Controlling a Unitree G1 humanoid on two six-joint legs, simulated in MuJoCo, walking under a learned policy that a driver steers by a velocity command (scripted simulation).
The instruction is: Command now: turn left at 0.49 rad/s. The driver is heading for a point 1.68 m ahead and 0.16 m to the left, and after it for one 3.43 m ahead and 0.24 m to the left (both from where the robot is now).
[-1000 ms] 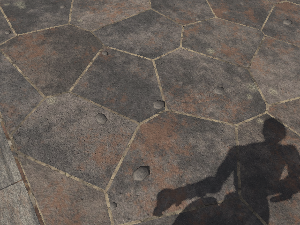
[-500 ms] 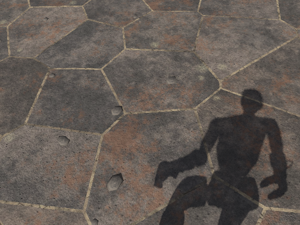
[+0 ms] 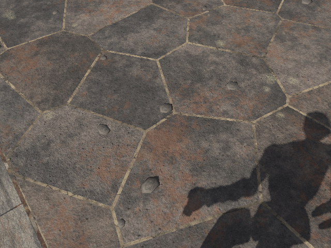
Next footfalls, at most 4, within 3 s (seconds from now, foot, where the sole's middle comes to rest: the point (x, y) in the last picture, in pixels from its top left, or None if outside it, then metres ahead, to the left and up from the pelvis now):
0.46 left None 0.00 0.11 -0.77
1.02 right None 0.12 -0.05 -0.77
1.48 left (135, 246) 0.46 0.16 -0.77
1.94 right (191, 239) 0.48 -0.06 -0.77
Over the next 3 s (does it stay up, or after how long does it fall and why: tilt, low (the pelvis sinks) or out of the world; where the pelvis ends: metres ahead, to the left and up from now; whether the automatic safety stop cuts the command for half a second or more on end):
stays up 0.46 0.06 0.00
